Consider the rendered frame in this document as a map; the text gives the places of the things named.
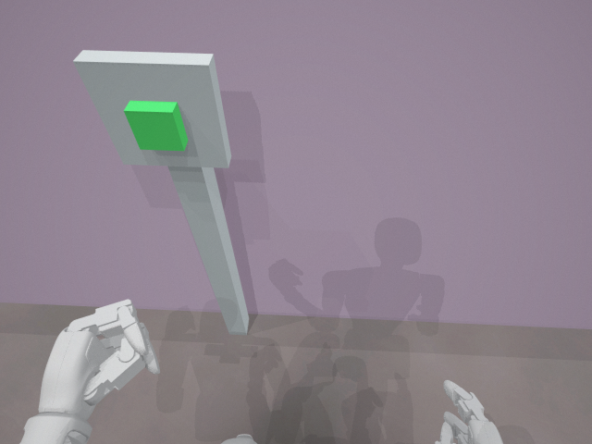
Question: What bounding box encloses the left robot forearm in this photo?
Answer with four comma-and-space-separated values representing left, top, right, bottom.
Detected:
19, 413, 93, 444

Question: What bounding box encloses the robot right hand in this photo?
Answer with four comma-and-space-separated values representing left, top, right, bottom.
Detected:
435, 380, 503, 444

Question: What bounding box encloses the panel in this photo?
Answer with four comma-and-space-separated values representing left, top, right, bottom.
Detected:
73, 50, 249, 335

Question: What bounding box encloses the button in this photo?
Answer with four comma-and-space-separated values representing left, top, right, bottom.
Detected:
124, 101, 188, 151

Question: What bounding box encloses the robot left hand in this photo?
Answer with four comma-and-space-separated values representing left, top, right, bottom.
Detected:
38, 299, 160, 421

